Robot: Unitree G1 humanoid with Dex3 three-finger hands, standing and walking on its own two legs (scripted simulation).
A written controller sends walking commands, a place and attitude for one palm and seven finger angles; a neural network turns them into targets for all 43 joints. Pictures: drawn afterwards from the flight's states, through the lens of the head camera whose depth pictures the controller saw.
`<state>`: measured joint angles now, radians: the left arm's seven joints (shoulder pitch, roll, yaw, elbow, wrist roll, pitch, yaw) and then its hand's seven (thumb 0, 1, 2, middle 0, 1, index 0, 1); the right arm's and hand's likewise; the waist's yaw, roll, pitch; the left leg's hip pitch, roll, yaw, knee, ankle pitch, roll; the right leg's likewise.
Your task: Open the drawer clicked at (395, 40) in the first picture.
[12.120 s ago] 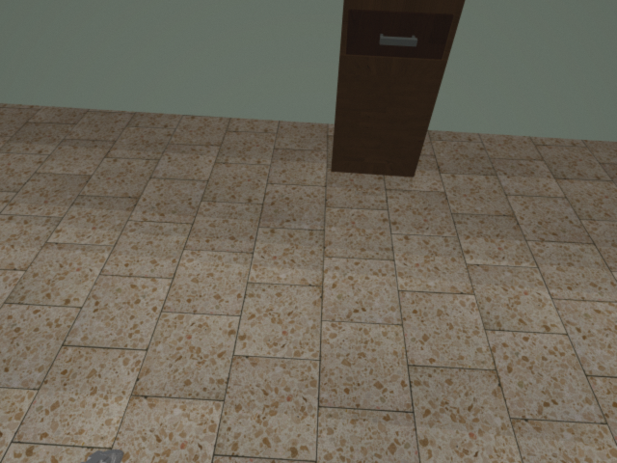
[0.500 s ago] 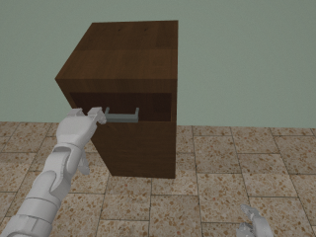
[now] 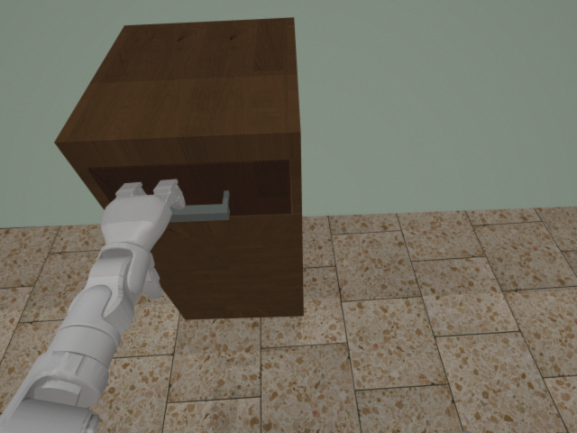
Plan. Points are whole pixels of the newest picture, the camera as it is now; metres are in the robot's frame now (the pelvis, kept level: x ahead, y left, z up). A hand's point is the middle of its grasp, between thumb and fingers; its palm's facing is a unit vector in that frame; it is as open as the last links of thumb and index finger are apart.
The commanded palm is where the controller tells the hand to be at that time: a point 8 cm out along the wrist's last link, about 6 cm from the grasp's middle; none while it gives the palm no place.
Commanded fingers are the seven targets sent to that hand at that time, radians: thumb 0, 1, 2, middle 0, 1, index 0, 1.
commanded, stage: move the hooked fingers above the handle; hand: left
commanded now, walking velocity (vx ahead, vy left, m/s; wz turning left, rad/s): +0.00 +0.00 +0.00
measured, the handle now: (195, 204) +0.53 +0.22 -0.07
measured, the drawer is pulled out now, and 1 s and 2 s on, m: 0.00 0.00 0.00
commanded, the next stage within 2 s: lower the fingers behind the handle in 1.42 s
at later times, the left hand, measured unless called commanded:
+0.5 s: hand (174, 219) +0.44 +0.22 +0.01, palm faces -0.07 -0.03 -1.00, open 13.8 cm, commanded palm +0.43 +0.22 +0.06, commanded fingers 0.00 -0.50 0.30 -0.30 -1.20 -0.30 -1.20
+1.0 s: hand (183, 211) +0.48 +0.22 -0.02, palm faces -0.11 -0.04 -0.99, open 13.8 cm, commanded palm +0.47 +0.21 +0.05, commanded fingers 0.00 -0.50 0.30 -0.30 -1.20 -0.30 -1.20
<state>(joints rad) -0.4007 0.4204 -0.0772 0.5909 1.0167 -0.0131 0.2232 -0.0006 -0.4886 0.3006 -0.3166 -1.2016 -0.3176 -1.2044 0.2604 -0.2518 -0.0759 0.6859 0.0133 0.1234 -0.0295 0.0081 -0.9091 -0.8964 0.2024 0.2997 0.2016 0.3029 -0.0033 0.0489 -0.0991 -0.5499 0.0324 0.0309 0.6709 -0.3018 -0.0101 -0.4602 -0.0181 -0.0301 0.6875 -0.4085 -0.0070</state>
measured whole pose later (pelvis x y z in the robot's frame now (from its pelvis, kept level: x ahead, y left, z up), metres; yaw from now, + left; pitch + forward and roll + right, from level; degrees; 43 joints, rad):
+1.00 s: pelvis -0.01 +0.02 -0.02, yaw -2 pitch +21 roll -2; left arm -0.83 0.48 -0.01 1.12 1.09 -0.01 0.32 0.00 -0.49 0.30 -0.32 -1.20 -0.32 -1.20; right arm 0.39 -0.24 -0.07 0.73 -0.02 0.11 -0.01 0.00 -0.91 -0.90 0.20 0.30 0.20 0.30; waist -0.14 0.05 -0.16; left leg -0.87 0.06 0.04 0.85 -0.35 0.01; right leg -0.77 0.01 -0.01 0.82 -0.42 0.01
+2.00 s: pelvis -0.01 +0.01 -0.03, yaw -2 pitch +22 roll -2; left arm -0.78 0.43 -0.01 1.12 1.11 -0.01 0.41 0.00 -0.49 0.30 -0.32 -1.20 -0.32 -1.20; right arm 0.34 -0.24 -0.07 0.74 -0.03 0.11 0.00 0.00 -0.91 -0.90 0.20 0.30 0.20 0.30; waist -0.13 0.06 -0.18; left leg -0.92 0.06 0.02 0.91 -0.38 0.00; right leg -0.81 0.01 -0.03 0.89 -0.46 0.00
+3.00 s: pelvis -0.03 +0.03 -0.07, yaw -3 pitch +27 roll -4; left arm -0.85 0.47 -0.01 1.15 1.12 0.00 0.43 0.00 -0.49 0.30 -0.28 -1.20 -0.32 -1.20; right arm 0.34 -0.23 -0.05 0.74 -0.04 0.09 0.00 0.00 -0.91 -0.90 0.21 0.30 0.20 0.30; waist -0.16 0.07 -0.19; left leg -1.15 0.07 0.01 1.10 -0.43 0.02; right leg -1.02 0.01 -0.03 1.06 -0.50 0.02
